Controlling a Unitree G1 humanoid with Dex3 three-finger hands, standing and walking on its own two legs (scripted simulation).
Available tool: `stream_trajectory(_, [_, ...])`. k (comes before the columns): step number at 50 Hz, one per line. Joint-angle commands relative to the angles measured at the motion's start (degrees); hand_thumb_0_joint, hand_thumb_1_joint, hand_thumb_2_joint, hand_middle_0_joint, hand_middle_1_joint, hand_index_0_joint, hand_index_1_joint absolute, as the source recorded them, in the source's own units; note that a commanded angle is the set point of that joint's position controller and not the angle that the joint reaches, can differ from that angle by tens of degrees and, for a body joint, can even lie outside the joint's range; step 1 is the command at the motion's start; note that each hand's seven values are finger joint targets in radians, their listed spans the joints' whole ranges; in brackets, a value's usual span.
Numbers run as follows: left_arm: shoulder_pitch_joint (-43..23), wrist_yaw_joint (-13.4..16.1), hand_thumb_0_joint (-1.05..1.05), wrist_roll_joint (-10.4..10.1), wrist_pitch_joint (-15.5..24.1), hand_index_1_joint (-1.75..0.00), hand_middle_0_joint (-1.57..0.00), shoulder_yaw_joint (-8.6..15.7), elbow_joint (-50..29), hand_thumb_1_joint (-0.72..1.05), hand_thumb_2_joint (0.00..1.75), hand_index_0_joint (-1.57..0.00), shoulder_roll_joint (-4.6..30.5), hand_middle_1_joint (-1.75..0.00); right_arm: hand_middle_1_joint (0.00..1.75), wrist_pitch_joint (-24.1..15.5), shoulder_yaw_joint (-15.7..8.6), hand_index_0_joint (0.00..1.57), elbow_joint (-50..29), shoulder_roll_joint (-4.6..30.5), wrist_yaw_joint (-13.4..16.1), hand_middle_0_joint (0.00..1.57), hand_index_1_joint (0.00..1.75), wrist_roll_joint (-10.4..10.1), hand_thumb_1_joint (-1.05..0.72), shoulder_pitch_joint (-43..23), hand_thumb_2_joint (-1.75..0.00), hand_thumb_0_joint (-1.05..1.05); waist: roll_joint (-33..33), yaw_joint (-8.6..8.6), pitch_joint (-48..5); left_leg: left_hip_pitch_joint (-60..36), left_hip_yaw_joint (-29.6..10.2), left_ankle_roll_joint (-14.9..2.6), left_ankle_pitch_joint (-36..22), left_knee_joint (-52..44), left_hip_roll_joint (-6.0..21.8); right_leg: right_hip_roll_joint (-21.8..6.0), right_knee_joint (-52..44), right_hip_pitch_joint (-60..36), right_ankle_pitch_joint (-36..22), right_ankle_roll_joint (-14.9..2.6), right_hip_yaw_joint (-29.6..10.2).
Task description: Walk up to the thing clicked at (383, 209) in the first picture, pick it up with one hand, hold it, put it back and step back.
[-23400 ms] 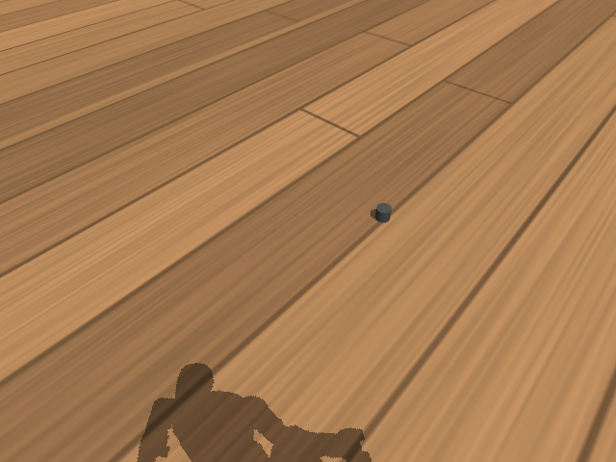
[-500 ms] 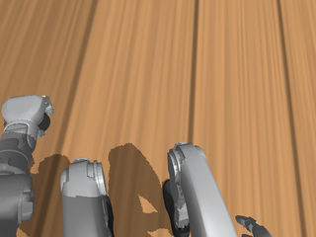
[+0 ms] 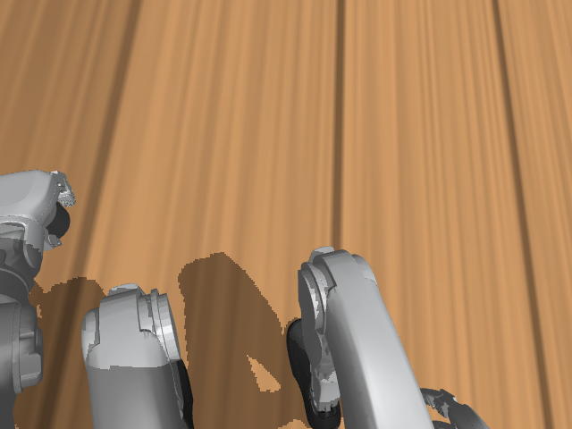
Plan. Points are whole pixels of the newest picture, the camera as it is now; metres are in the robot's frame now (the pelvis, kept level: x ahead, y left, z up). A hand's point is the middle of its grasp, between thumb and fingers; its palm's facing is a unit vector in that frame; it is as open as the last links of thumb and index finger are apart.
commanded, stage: lower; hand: left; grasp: from above
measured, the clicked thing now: (38, 217) +0.45 +0.30 -0.20
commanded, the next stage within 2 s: rest in 0.12 s
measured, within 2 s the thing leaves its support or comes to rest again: rests again in 1.22 s
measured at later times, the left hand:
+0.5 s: hand (55, 226) +0.44 +0.29 -0.23, palm faces -0.44 -0.11 -0.89, open 7.9 cm
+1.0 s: hand (65, 228) +0.44 +0.29 -0.26, palm faces -0.42 -0.12 -0.90, open 7.8 cm
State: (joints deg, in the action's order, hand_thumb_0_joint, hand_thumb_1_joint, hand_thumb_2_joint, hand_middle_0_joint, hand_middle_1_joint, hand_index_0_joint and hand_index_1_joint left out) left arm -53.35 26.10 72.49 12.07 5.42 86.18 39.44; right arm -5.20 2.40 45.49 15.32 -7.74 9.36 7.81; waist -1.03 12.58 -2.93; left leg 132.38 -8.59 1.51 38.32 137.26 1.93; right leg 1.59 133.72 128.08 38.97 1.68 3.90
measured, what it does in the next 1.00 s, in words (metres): stands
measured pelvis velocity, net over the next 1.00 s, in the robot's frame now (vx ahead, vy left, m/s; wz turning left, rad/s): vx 0.01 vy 0.01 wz -0.08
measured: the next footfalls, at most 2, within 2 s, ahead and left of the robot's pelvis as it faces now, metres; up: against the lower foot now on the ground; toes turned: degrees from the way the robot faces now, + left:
none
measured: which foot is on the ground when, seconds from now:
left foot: down 0.00-1.00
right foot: down 0.00-1.00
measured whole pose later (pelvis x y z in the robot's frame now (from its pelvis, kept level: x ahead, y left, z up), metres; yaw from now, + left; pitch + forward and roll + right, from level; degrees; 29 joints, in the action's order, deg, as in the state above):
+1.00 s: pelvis +0.01 +0.01 -0.04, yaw -5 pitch +28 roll -11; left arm -53.6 37.7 75.7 13.6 11.7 98.2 49.1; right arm -11.7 9.0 45.6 17.0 -14.8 17.2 5.3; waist -4.9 18.2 4.1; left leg 135.8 -14.1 2.0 40.8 147.8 1.5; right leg 3.3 140.5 130.0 39.5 2.8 7.6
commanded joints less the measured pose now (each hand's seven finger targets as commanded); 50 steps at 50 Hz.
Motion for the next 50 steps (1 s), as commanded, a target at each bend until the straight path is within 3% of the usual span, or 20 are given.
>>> stream_trajectory(1, [-17.16, 3.51, 0.0, 0.57, 0.62, -0.72, -0.87, 1.73, -5.94, 0.58, 0.59, -0.95, 13.97, -0.8, 0.3, -0.29, -3.71, 0.2, -0.58, 14.12, 0.24, 0.2, 0.3, 0.55, -0.91, 11.52, -0.9, 0.0, 14.64, 1.03, -36.36, -26.75, 6.55, -2.88, -7.5, -12.02, -1.25, 1.68, -13.59, -17.98, -11.03, -3.31, 5.33])
stream_trajectory(5, [-17.49, 5.27, 0.0, 1.29, 0.68, -0.71, -0.88, 3.15, -6.0, 0.58, 0.6, -0.96, 15.69, -0.79, 0.3, -0.6, -3.52, 0.2, -0.46, 14.69, -0.03, 0.2, 0.3, 1.27, -0.91, 10.86, -0.9, 0.0, 17.46, 1.04, -36.19, -28.5, 6.1, -2.48, -6.19, -12.05, -1.19, 1.68, -12.28, -15.57, -9.44, -3.56, 6.1])
stream_trajectory(6, [-16.13, 5.38, 0.0, 1.3, 0.4, -0.71, -0.88, 2.06, -4.08, 0.59, 0.58, -0.96, 14.06, -0.79, 0.3, -0.73, -3.37, 0.2, -0.86, 14.5, -0.2, 0.2, 0.3, 1.36, -0.91, 10.06, -0.9, 0.0, 17.95, 1.38, -35.35, -27.33, 6.19, -2.55, -5.7, -11.8, -1.27, 1.75, -12.02, -15.42, -9.17, -3.51, 6.07])
stream_trajectory(9, [-16.65, 6.24, 0.0, 1.23, 0.07, -0.7, -0.86, 3.13, -5.59, 0.57, 0.57, -0.94, 15.1, -0.79, 0.3, -1.17, -3.28, 0.2, -0.24, 14.87, -0.81, 0.2, 0.3, 2.13, -0.91, 10.79, -0.9, 0.0, 18.09, 2.07, -35.7, -28.34, 6.09, -2.5, -7.93, -10.7, -1.13, 1.63, -11.04, -15.63, -11.48, -3.21, 6.52])
stream_trajectory(11, [-17.07, 6.71, 0.0, 0.69, 0.27, -0.7, -0.87, 4.38, -7.24, 0.55, 0.58, -0.94, 17.44, -0.77, 0.3, -1.28, -3.23, 0.2, -0.42, 15.17, -0.92, 0.2, 0.3, 1.97, -0.91, 10.53, -0.9, 0.0, 17.46, 1.62, -37.2, -27.38, 5.89, -2.67, -8.44, -9.83, -0.88, 1.95, -11.35, -17.0, -12.41, -3.26, 6.25])
stream_trajectory(14, [-15.91, 7.05, 0.0, 1.02, -0.23, -0.71, -0.85, 4.51, -4.9, 0.55, 0.64, -0.93, 16.95, -0.79, 0.3, -1.5, -2.79, 0.2, -0.25, 15.2, -1.5, 0.2, 0.3, 2.78, -0.9, 10.39, -0.9, 0.0, 16.08, 2.4, -36.71, -25.8, 6.08, -2.88, -10.39, -8.08, -0.8, 2.09, -10.56, -18.29, -14.86, -2.82, 6.24])
stream_trajectory(15, [-17.13, 7.07, 0.0, 0.98, -0.1, -0.72, -0.86, 4.06, -3.77, 0.55, 0.65, -0.93, 16.72, -0.79, 0.3, -1.83, -2.73, 0.2, -0.38, 15.39, -1.76, 0.2, 0.3, 2.9, -0.91, 10.5, -0.9, 0.0, 16.1, 3.39, -35.26, -25.42, 5.92, -2.87, -9.91, -7.31, -0.76, 1.97, -10.1, -17.33, -14.53, -2.89, 6.39])
stream_trajectory(17, [-14.89, 7.11, 0.0, 0.21, -0.06, -0.7, -0.85, 2.67, -0.08, 0.56, 0.6, -0.93, 14.38, -0.78, 0.3, -2.1, -1.95, 0.2, 0.25, 15.1, -2.17, 0.2, 0.3, 3.02, -0.91, 10.45, -0.9, 0.0, 16.15, 3.29, -33.21, -23.81, 5.56, -2.89, -8.53, -7.73, -0.87, 2.21, -10.39, -17.03, -13.1, -2.88, 6.71])
stream_trajectory(19, [-14.57, 7.91, 0.0, 0.69, 0.41, -0.69, -0.85, 6.59, -1.45, 0.57, 0.59, -0.93, 20.17, -0.78, 0.3, -2.15, -2.08, 0.2, -0.47, 16.25, -2.16, 0.2, 0.3, 3.12, -0.9, 10.24, -0.9, 0.0, 16.03, 1.96, -34.39, -23.93, 5.13, -2.75, -8.33, -7.99, -0.82, 2.37, -9.82, -17.86, -12.45, -3.09, 7.05])
stream_trajectory(20, [-15.27, 7.65, 0.0, 1.29, 0.43, -0.69, -0.86, 4.72, -1.18, 0.58, 0.6, -0.95, 18.11, -0.78, 0.3, -2.27, -1.68, 0.2, -0.79, 15.78, -2.5, 0.2, 0.3, 3.56, -0.9, 10.13, -0.9, 0.0, 17.24, 2.79, -33.8, -23.92, 5.43, -2.7, -8.6, -7.51, -0.9, 2.34, -9.32, -17.9, -12.89, -3.06, 7.05])
stream_trajectory(21, [-14.02, 8.08, 0.0, 1.39, 0.6, -0.69, -0.87, 7.33, -0.33, 0.6, 0.6, -0.95, 20.69, -0.78, 0.3, -2.09, -1.93, 0.2, -0.28, 16.63, -2.57, 0.2, 0.3, 3.91, -0.9, 10.32, -0.9, 0.0, 16.9, 2.54, -34.19, -24.38, 4.98, -2.65, -8.5, -7.66, -0.72, 2.49, -9.1, -17.33, -12.57, -3.12, 7.65])
stream_trajectory(23, [-14.93, 8.3, 0.0, 1.13, 0.91, -0.69, -0.89, 5.51, 0.59, 0.6, 0.62, -0.97, 18.19, -0.77, 0.3, -2.3, -1.44, 0.2, -0.96, 16.34, -2.87, 0.2, 0.3, 4.09, -0.9, 9.5, -0.9, 0.0, 17.03, 3.54, -32.61, -23.38, 4.73, -2.68, -7.51, -7.22, -0.79, 2.6, -8.69, -16.24, -11.95, -3.17, 7.89])
stream_trajectory(27, [-15.69, 8.66, 0.0, 1.86, 1.84, -0.7, -0.9, 6.01, 1.21, 0.62, 0.64, -0.97, 20.4, -0.77, 0.3, -2.97, -0.84, 0.2, -0.35, 17.05, -3.36, 0.2, 0.3, 4.98, -0.9, 10.43, -0.9, 0.0, 16.22, 5.03, -32.04, -22.46, 4.49, -2.91, -8.69, -5.3, -0.68, 2.8, -8.66, -17.95, -13.8, -2.6, 7.69])
stream_trajectory(32, [-15.42, 10.1, 0.0, 2.18, 2.79, -0.69, -0.92, 5.55, 2.38, 0.66, 0.61, -1.0, 20.48, -0.78, 0.3, -4.07, -0.08, 0.2, -0.56, 17.39, -4.23, 0.2, 0.3, 5.82, -0.9, 8.98, -0.9, 0.0, 18.5, 5.16, -30.54, -23.17, 3.87, -2.46, -6.61, -5.4, -0.54, 3.1, -7.94, -16.44, -11.34, -2.93, 8.56])
stream_trajectory(34, [-14.55, 11.01, 0.0, 2.41, 2.75, -0.7, -0.92, 6.66, 1.77, 0.67, 0.64, -1.01, 21.74, -0.79, 0.3, -4.24, 0.14, 0.2, -0.5, 17.82, -4.36, 0.2, 0.3, 6.06, -0.9, 9.02, -0.9, 0.0, 19.09, 4.6, -31.78, -24.12, 3.69, -2.35, -7.69, -5.32, -0.61, 3.16, -7.44, -16.94, -12.51, -2.92, 8.91])
stream_trajectory(35, [-14.99, 11.2, 0.0, 2.72, 2.6, -0.71, -0.93, 6.19, 2.92, 0.68, 0.65, -1.01, 21.35, -0.8, 0.3, -4.48, 0.38, 0.2, -0.39, 17.8, -4.69, 0.2, 0.3, 6.37, -0.9, 8.82, -0.9, 0.0, 19.49, 5.39, -30.66, -24.09, 3.68, -2.31, -7.86, -4.86, -0.54, 3.07, -6.87, -16.11, -12.76, -2.83, 9.21])
stream_trajectory(39, [-15.02, 12.59, 0.0, 2.62, 2.43, -0.72, -0.93, 5.9, 3.6, 0.68, 0.66, -1.01, 21.08, -0.8, 0.3, -5.26, 0.84, 0.2, -0.59, 18.48, -5.31, 0.2, 0.3, 6.7, -0.9, 7.38, -0.9, 0.0, 19.97, 5.38, -29.17, -23.97, 3.35, -2.08, -7.42, -5.0, -0.48, 3.24, -6.64, -14.73, -12.29, -2.89, 10.0])
stream_trajectory(43, [-14.79, 13.74, 0.0, 3.36, 1.64, -0.73, -0.93, 7.54, 4.65, 0.7, 0.66, -1.02, 23.53, -0.81, 0.3, -5.61, 1.59, 0.2, 0.28, 18.38, -6.21, 0.2, 0.3, 7.35, -0.9, 8.58, -0.9, 0.0, 20.73, 6.1, -29.04, -23.97, 3.24, -2.17, -9.12, -4.2, -0.27, 3.36, -5.88, -16.09, -14.5, -2.59, 9.95])
stream_trajectory(48, [-15.42, 13.7, 0.0, 2.5, 1.37, -0.73, -0.92, 6.06, 6.15, 0.7, 0.65, -1.01, 22.68, -0.82, 0.3, -6.68, 1.65, 0.2, 0.0, 19.15, -6.87, 0.2, 0.3, 7.49, -0.9, 7.21, -0.9, 0.0, 20.4, 6.82, -27.61, -23.48, 2.57, -2.13, -7.24, -4.31, -0.11, 3.52, -6.09, -15.19, -12.8, -2.69, 10.39])
stream_trajectory(50, [-14.07, 13.84, 0.0, 2.03, 1.3, -0.74, -0.94, 7.1, 6.9, 0.69, 0.69, -1.02, 23.72, -0.81, 0.3, -6.96, 2.26, 0.2, -0.05, 19.05, -7.02, 0.2, 0.3, 7.68, -0.9, 7.49, -0.9, 0.0, 20.01, 6.47, -27.63, -22.74, 2.52, -2.27, -7.33, -4.31, -0.09, 3.58, -6.81, -16.78, -12.89, -2.64, 10.24])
